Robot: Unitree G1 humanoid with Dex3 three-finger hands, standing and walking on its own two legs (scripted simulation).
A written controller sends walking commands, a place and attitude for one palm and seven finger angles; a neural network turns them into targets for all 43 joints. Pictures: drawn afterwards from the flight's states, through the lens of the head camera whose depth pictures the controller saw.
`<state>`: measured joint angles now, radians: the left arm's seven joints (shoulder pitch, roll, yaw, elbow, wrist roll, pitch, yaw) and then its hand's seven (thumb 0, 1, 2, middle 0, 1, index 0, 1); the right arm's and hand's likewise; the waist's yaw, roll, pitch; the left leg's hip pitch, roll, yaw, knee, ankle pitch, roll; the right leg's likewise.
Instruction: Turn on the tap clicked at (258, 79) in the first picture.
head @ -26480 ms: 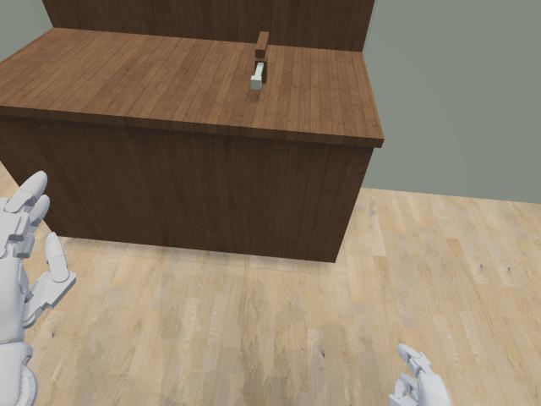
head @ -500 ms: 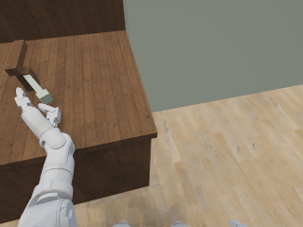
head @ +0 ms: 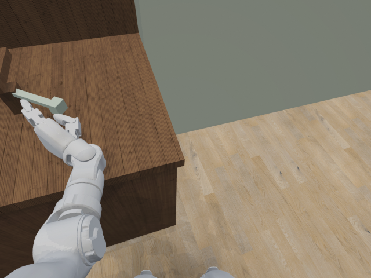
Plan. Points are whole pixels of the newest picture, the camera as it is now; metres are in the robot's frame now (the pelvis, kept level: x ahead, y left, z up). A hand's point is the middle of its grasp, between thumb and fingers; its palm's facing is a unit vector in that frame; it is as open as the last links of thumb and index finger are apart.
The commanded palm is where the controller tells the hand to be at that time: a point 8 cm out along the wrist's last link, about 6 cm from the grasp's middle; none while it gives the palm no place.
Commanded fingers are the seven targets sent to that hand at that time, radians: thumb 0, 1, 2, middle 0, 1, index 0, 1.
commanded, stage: push the lever round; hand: left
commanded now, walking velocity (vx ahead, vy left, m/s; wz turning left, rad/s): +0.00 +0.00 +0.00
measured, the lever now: (57, 106) +0.49 +0.28 +0.08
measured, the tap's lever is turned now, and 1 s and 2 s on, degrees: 52 68 68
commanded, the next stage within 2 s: lift the hand up off the lever in 0.60 s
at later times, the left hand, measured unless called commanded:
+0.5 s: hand (74, 113) +0.47 +0.24 +0.07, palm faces +0.83 -0.54 -0.10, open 7.8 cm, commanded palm +0.42 +0.25 +0.07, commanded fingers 0.00 0.90 0.90 -0.15 -0.15 -0.15 -0.15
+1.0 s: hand (79, 106) +0.49 +0.23 +0.08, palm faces +0.82 -0.56 -0.09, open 7.7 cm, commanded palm +0.43 +0.25 +0.08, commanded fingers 0.00 0.90 0.90 -0.15 -0.15 -0.15 -0.15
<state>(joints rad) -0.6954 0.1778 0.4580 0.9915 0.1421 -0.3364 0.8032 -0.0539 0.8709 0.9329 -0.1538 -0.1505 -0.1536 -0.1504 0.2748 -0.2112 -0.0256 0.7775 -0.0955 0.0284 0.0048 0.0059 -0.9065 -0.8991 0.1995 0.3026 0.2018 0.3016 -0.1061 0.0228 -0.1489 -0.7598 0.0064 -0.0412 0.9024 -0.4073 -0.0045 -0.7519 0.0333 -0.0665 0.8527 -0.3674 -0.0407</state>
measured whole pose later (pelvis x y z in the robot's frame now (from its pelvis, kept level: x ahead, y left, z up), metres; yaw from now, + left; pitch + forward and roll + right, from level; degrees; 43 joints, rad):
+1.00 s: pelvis +0.03 +0.00 +0.00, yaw +0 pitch +17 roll -2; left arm -0.76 0.20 0.48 1.02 0.15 -0.30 0.83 0.02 0.92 0.91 -0.15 -0.15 -0.15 -0.15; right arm 0.31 -0.20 -0.04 0.78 -0.12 0.07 0.05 0.00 -0.91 -0.90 0.20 0.30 0.20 0.30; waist -0.11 0.03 -0.16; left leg -0.74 0.01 -0.05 0.88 -0.43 -0.01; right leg -0.73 0.04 -0.07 0.83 -0.39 -0.05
